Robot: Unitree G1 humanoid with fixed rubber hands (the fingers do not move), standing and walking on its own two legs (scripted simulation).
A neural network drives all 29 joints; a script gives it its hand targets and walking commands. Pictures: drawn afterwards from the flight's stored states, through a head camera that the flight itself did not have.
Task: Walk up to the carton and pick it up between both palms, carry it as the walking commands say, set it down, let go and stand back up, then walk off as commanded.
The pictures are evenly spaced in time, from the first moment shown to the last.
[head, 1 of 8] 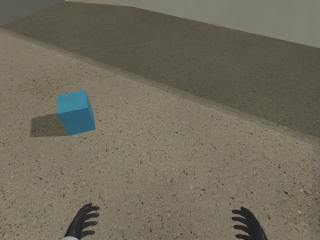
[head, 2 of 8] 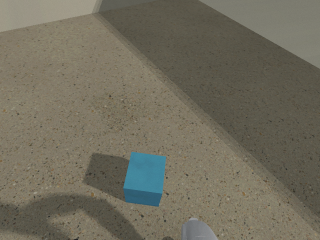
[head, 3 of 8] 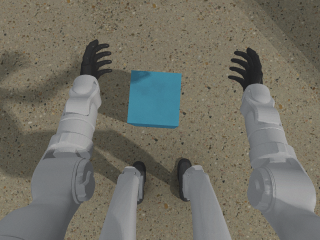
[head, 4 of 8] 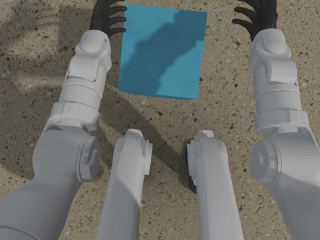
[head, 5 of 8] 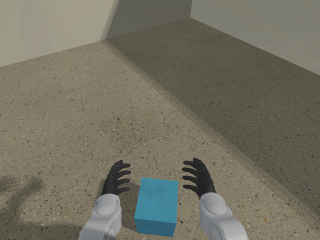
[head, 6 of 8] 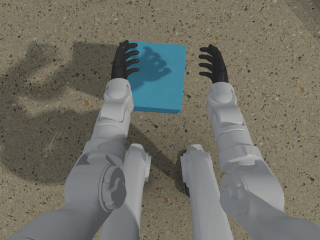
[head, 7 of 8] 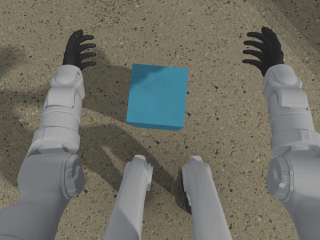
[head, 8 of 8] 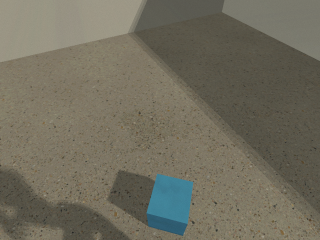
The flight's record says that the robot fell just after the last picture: no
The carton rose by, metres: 0.03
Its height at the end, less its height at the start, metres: +0.00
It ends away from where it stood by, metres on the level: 0.00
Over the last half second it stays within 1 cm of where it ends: yes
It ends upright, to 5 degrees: yes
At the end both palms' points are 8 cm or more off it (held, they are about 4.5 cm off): yes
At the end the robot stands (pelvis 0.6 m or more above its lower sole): yes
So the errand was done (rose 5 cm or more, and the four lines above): no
